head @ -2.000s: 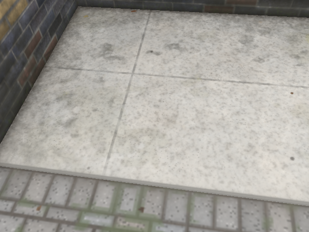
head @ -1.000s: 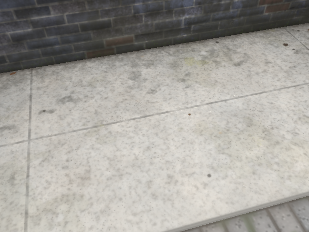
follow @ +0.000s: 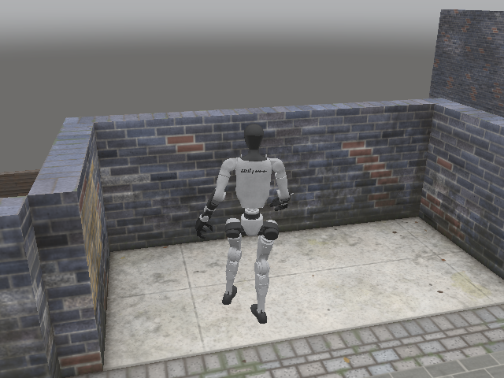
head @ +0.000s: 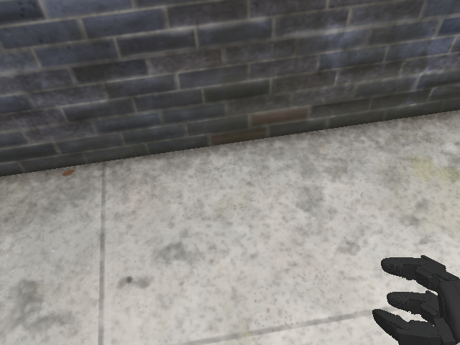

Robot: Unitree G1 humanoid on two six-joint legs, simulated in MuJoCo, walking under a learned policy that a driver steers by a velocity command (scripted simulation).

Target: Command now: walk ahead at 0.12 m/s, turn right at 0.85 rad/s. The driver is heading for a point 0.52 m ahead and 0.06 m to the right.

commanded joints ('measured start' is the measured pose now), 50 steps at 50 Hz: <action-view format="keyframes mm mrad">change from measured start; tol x16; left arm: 1 -50 112 42 -98 8 16 23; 6 148 125 27 -120 19 16 -18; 33 -199 63 -4 -141 72 -19 -22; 50 -145 149 69 -68 10 -58 -38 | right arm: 1 57 -135 -61 -39 10 -12 0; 33 272 -168 -133 183 30 98 1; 50 176 -93 -113 21 52 99 70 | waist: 1 -75 -186 -180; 5 7 205 -327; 10 -44 37 -119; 25 -59 110 -195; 28 -109 -368 -193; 50 -64 -117 -36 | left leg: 1 238 -48 52 -123 73 9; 3 418 75 15 -278 218 79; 5 696 476 -421 -233 481 348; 6 648 508 -486 -253 290 407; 11 354 247 0 -310 104 300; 23 429 346 215 -299 145 331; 26 340 309 261 -152 128 237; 28 -54 104 407 187 -532 43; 35 -8 71 216 614 -310 -12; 50 52 188 345 157 -393 157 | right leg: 1 22 -184 252 12 244 -1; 5 -313 -37 -4 589 -564 118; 9 -366 -207 -120 830 -271 214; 24 -96 -267 -288 236 -159 128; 26 110 -223 -292 -31 -2 65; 28 303 -614 140 -93 442 -148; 33 42 -486 -176 -138 342 -108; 42 198 -575 -264 -133 290 -134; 46 209 -644 -180 -298 -364 -113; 50 234 -638 -262 -327 -376 -67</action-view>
